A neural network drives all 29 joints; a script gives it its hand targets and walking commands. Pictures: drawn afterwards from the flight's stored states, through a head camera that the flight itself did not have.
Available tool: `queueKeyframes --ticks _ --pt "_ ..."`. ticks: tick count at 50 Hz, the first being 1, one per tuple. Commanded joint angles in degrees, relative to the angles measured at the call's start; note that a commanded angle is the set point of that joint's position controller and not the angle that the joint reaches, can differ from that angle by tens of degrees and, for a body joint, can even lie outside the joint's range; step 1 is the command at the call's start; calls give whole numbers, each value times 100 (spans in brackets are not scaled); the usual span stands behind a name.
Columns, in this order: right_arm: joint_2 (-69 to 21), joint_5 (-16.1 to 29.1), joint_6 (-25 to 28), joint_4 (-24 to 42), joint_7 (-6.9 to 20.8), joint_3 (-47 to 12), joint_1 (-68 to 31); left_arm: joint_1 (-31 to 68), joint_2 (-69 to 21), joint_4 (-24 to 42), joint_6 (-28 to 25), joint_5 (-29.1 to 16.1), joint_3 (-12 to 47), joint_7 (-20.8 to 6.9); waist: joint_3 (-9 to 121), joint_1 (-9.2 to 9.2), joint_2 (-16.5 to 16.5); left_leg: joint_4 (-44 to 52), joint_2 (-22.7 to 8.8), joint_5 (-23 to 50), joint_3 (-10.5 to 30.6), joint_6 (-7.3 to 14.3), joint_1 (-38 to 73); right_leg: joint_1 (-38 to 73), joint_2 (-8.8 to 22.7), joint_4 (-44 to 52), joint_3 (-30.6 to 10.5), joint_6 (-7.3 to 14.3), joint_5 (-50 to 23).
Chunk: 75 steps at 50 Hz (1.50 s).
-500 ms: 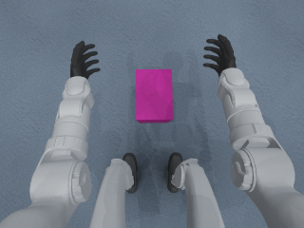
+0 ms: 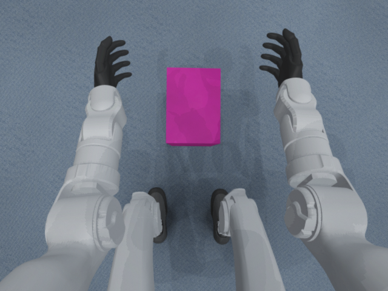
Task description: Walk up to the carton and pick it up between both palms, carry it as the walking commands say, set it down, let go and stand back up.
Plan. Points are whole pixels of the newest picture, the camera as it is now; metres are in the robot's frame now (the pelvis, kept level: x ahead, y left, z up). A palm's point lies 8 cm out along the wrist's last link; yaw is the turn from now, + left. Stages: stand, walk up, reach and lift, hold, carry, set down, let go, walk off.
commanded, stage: reach and lift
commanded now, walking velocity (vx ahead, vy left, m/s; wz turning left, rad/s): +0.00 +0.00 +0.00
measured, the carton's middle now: (192, 113) +0.49 -0.01 -0.46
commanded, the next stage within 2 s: none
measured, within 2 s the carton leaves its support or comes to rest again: neither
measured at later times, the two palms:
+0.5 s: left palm (130, 101) +0.49 +0.15 -0.27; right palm (255, 98) +0.49 -0.17 -0.27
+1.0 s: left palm (141, 104) +0.51 +0.14 -0.39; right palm (244, 104) +0.50 -0.17 -0.39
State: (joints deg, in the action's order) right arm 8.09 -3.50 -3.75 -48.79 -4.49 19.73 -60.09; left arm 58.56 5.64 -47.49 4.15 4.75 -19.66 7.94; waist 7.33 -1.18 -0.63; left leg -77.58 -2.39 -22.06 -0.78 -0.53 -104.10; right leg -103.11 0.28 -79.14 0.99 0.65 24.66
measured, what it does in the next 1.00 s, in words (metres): lowers itself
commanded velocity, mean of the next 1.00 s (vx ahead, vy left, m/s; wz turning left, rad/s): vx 0.00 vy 0.00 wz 0.00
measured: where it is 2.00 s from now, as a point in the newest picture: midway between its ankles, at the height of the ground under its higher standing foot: (188, 225)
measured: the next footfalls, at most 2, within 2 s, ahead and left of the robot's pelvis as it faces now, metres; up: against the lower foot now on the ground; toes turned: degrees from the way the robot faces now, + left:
none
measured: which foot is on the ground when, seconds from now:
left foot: down 0.00-1.00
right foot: down 0.00-1.00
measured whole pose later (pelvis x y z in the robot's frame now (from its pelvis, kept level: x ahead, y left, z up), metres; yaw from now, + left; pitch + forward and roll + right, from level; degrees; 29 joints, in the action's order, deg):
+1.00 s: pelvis -0.05 +0.01 -0.21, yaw +0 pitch +30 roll +0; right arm 20.0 17.4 -2.5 -63.6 -8.5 -1.1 -86.4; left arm 87.9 18.3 -68.3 1.5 -16.3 -1.3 10.5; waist -29.7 -1.6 -2.2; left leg -124.5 -1.8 -30.4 0.0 0.0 -124.0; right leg -122.7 -0.1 -126.4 -0.4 -0.4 33.6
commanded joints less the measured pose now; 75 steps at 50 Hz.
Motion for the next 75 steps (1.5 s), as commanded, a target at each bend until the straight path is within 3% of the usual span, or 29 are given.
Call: queueKeyframes --ticks 1,3,7,9,10,13,14,16,17,20,22,24,25,29,31,33,36,40,41,43,45,46,48,54,58,62,63,67,75 --pt "443 359 128 400 -127 -514 -1427 1693 739 732 -213 -186 198 95 5584 152 136 -345 782 1732 -154 -133 2962 2333 -627 103 -54 -302 -1833" --pt "465 261 43 449 -200 -526 -1585 1755 700 450 -87 -469 247 23 5739 -176 549 -565 836 1351 -239 -144 2327 2802 -583 -36 -22 -387 -1848" --pt "829 423 -66 562 -374 -567 -1884 2177 1046 719 -122 -395 240 202 5692 165 -72 -916 871 1005 -330 -177 2386 2009 -615 -450 -46 -299 -1065" --pt "859 214 -80 308 -371 -414 -2263 2534 938 448 -50 -762 640 176 4939 -486 573 -1008 801 604 -184 -196 1744 1808 -603 -646 173 -381 -966" --pt "736 465 -109 248 -377 -491 -2015 2681 1008 416 -32 -675 672 152 5770 -356 -66 -1076 772 550 -230 -208 2088 2257 -586 -643 35 -304 -977" --pt "1287 778 -42 887 -489 -760 -2401 2205 605 176 81 -1063 1009 242 6721 -122 -331 -1524 822 1139 -151 -217 2711 2172 -594 -1254 140 -258 -1255" --pt "1159 837 -53 679 -538 -854 -2380 2487 988 280 48 -1120 1029 286 6731 -317 207 -1610 775 850 -219 -159 2528 2316 -569 -1244 231 -367 -1074" --pt "926 916 -129 419 -500 -924 -2124 2839 1181 788 -64 -962 844 339 6211 23 -177 -1762 800 759 -277 -202 2335 2219 -512 -1328 -22 -252 -958" --pt "1082 999 -167 661 -526 -957 -2378 2479 1684 326 -11 -807 489 423 6567 346 250 -1896 738 879 -343 -177 2163 2557 -529 -1445 -3 -393 -1196" --pt "1260 1134 22 1190 -539 -924 -2511 2622 1369 802 -124 -1028 956 419 7039 19 -35 -2104 793 1581 -127 -96 3041 2174 -628 -1808 153 -325 -1621" --pt "1018 1164 -7 561 -513 -1321 -2715 2793 1474 101 -174 -1078 860 377 6203 275 328 -2321 713 1055 -209 -76 2001 2093 -528 -1856 -40 -347 -1364" --pt "1223 1050 53 368 -547 -1201 -2683 2968 1182 154 -176 -1335 1053 368 6204 -228 342 -2542 751 1127 -166 -174 1803 2028 -501 -2013 -39 -337 -1490" --pt "927 1165 47 171 -483 -1325 -2662 3180 1173 147 -231 -1325 1059 336 5495 34 116 -2471 748 1183 -148 -153 1646 1448 -556 -2118 -13 -334 -1386" --pt "1310 1057 231 -389 -511 -1079 -2597 2954 1036 -650 -263 -1440 1336 245 5236 -370 -67 -2769 693 1155 -56 -187 1954 936 -514 -2303 42 -336 -1142" --pt "929 1293 232 -256 -376 -1453 -2801 2648 798 -1168 -282 -1540 1359 198 4924 -47 -10 -2881 705 1242 -52 -122 1644 848 -414 -2405 -58 -299 -1148" --pt "1439 1282 336 796 -502 -1315 -3062 3330 1497 447 -401 -1448 1139 378 6730 -124 121 -3103 800 1956 -93 -166 2423 1765 -482 -2672 -12 -352 -1937" --pt "1510 1428 211 -414 -491 -1426 -3185 3379 1392 -855 -285 -1676 1608 398 5566 -147 -76 -3174 670 933 -104 -147 1933 1140 -423 -2884 121 -295 -947" --pt "1714 1748 163 -953 -507 -1632 -3684 4071 1671 -777 -263 -1731 1413 466 5625 17 64 -3437 629 733 -91 -130 2298 1284 -358 -3035 82 -279 -503" --pt "1924 1878 197 85 -529 -1649 -4365 4410 1913 72 -315 -1746 1424 535 6791 162 80 -3611 653 1276 -172 -142 2674 2001 -383 -3207 75 -317 -1181" --pt "1823 2049 320 666 -540 -1949 -4897 4548 1728 -118 -388 -2122 1656 481 7037 -94 369 -3748 596 1447 -71 -15 3152 2100 -375 -3264 115 -321 -1281" --pt "1338 2276 209 -691 -454 -2611 -4368 3827 1190 -1766 -206 -2455 1871 277 5623 2 680 -3860 541 926 -137 63 2078 1711 -243 -3281 100 -314 -1046" --pt "1633 1943 204 -859 -443 -2216 -4220 3858 1220 -1715 -221 -2432 1986 225 5272 -286 624 -3896 518 803 -139 -77 1457 1712 -260 -3394 142 -331 -1166" --pt "1136 2192 253 -1027 -363 -2030 -3848 3693 1448 -1917 -384 -2038 1873 219 4822 116 31 -3754 580 798 -207 -44 1791 1262 -294 -3359 160 -355 -928" --pt "1570 2033 381 -356 -522 -2033 -4370 4608 1844 -643 -580 -2207 1669 319 5922 -26 305 -4053 543 1322 -88 -62 2267 1780 -317 -3579 33 -276 -1429" --pt "1460 2020 221 -1205 -447 -2178 -3686 3503 1399 -2269 -273 -2123 1870 236 4829 -34 320 -3833 483 682 -115 -56 1973 1032 -294 -3413 191 -393 -626" --pt "1054 1943 287 -1113 -355 -2026 -3726 3971 1569 -1433 -520 -1955 1592 271 4504 154 335 -3852 567 889 -87 -24 1782 864 -396 -3373 23 -352 -833" --pt "1325 1973 376 -498 -410 -1963 -4321 4527 1656 -786 -561 -2136 1755 296 4962 -126 313 -3980 579 1038 -103 -19 1948 1042 -333 -3445 6 -333 -982" --pt "1620 1836 360 -1142 -533 -1909 -4003 3748 1536 -2064 -433 -1796 1618 347 4881 152 119 -3881 574 712 -111 -85 1623 1087 -337 -3423 28 -343 -722" --pt "964 1742 478 -589 -486 -1982 -4380 4396 1161 -1093 -626 -1820 1701 314 4712 141 194 -3841 648 956 -137 -85 1445 1163 -498 -3422 -90 -357 -1131"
